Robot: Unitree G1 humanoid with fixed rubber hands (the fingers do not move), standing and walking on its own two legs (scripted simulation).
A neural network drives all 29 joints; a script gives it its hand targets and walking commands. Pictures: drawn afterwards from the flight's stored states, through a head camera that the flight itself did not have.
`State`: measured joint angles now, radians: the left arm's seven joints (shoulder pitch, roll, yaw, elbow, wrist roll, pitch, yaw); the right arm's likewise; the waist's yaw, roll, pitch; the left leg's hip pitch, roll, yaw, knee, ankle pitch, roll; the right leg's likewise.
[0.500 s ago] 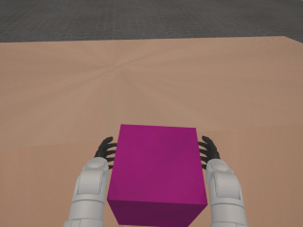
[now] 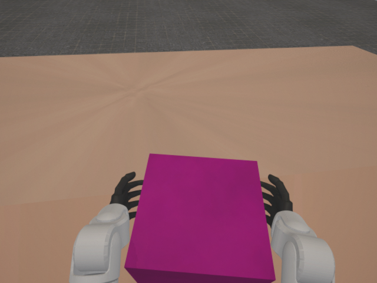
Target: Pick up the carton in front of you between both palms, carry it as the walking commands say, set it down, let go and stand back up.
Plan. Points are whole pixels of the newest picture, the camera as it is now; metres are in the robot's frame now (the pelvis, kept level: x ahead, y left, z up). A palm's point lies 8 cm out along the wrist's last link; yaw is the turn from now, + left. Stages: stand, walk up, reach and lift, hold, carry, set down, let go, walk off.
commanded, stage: carry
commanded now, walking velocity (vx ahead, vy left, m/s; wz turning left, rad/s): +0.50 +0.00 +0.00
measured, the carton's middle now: (197, 231) +0.24 -0.01 +0.02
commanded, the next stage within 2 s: none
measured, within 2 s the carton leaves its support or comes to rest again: neither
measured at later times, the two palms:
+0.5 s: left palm (128, 116) +0.51 +0.17 +0.10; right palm (242, 121) +0.49 -0.13 +0.12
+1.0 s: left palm (154, 71) +0.81 +0.14 +0.09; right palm (235, 70) +0.82 -0.16 +0.09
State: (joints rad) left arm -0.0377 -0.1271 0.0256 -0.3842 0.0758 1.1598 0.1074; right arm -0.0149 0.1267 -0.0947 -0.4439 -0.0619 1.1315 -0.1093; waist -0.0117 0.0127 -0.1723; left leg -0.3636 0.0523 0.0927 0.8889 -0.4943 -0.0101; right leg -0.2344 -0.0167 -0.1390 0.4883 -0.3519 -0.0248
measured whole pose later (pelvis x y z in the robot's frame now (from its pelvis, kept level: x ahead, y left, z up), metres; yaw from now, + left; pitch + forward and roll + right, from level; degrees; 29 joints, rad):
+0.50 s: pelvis +0.26 +0.05 +0.02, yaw -4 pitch +4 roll -2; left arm -0.02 -0.13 0.04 -0.49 0.07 1.24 0.13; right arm -0.05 0.13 -0.08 -0.47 -0.04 1.20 -0.12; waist -0.04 0.01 -0.11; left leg -0.16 0.01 0.23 0.26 -0.19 0.08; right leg -0.61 -0.10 -0.10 0.83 -0.16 0.00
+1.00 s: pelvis +0.57 -0.01 +0.01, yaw -1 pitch +4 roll +0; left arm 0.01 -0.13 0.04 -0.47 0.06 1.18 0.12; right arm -0.02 0.13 -0.06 -0.47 -0.07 1.16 -0.11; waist 0.02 0.01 -0.07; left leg -0.57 0.12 0.08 0.91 -0.24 0.02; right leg -0.21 -0.03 -0.23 0.34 -0.21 -0.05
